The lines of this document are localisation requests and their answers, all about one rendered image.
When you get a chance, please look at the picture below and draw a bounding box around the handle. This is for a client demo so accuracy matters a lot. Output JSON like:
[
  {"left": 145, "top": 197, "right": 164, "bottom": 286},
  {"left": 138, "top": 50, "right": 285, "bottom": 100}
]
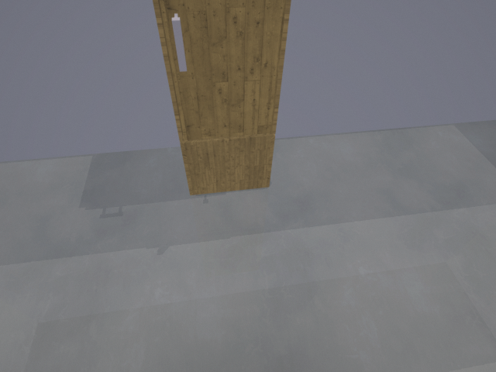
[{"left": 172, "top": 13, "right": 187, "bottom": 72}]

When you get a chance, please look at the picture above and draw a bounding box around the cupboard door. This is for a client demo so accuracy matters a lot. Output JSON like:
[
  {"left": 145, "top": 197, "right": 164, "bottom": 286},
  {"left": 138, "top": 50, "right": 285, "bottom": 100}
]
[{"left": 160, "top": 0, "right": 286, "bottom": 140}]

